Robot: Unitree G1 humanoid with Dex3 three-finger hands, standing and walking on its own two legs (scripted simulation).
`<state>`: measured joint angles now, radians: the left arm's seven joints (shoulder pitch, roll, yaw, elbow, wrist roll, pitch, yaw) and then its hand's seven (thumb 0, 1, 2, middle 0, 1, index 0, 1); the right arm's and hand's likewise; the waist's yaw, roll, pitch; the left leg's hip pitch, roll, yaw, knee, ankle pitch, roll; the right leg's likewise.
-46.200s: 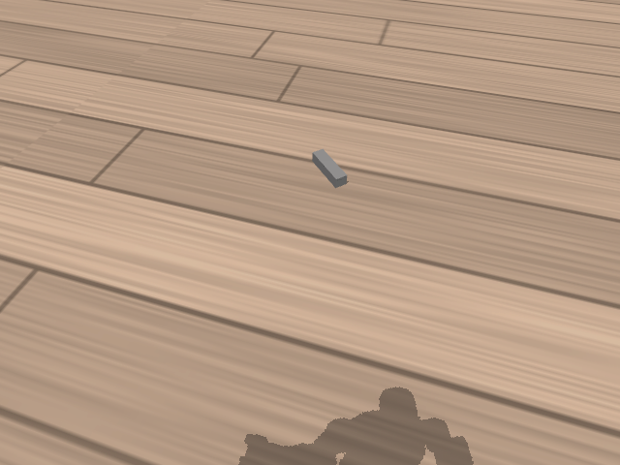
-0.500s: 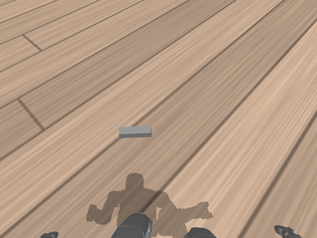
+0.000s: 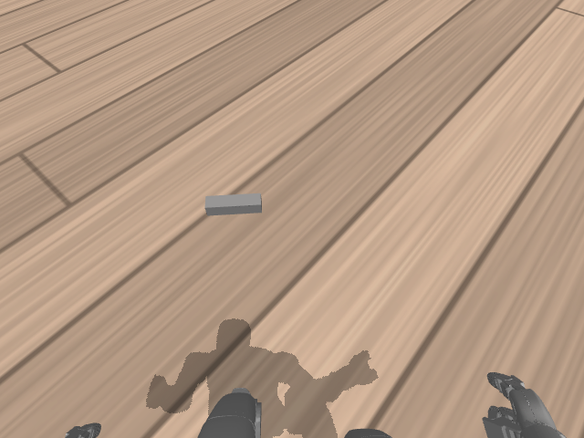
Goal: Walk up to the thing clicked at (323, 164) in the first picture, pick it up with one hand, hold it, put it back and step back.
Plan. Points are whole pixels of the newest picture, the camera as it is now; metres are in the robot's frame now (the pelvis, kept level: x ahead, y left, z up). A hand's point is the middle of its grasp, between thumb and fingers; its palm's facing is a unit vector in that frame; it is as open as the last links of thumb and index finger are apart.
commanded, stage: step back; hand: left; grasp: from above
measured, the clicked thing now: (234, 204) +0.99 +0.26 -0.72
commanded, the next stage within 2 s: stand in 1.12 s
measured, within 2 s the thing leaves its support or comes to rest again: neither
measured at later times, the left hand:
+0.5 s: hand out of the picture +0.00 +0.27 -0.13, palm faces +0.07 -0.92 -0.40, open 7.4 cm
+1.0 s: hand out of the picture +0.06 +0.28 -0.14, palm faces +0.10 -0.93 -0.35, open 7.4 cm
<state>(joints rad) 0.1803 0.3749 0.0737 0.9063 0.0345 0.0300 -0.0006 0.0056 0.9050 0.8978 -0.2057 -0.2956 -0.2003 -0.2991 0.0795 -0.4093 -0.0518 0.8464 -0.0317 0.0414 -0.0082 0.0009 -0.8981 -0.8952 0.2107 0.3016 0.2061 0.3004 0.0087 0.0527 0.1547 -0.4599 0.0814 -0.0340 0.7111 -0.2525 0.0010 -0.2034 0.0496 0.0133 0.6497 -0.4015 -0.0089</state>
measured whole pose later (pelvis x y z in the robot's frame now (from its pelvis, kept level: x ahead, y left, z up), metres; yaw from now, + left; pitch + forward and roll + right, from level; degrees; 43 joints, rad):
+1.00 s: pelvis +0.00 +0.01 +0.02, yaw +5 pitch -2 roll -1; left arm 0.12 0.37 0.03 1.06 0.01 -0.02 0.00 0.01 0.90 0.90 -0.21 -0.30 -0.20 -0.30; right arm 0.08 -0.32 -0.03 1.07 -0.02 -0.02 0.01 0.00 -0.90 -0.90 0.21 0.30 0.20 0.30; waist 0.02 -0.01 0.07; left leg -0.23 0.02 0.00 0.54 -0.26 -0.01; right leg -0.15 -0.03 -0.02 0.50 -0.31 0.02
